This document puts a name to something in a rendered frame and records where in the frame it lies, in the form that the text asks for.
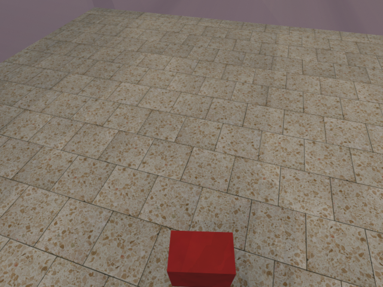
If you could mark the carton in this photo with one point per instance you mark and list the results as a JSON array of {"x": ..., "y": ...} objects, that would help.
[{"x": 201, "y": 259}]

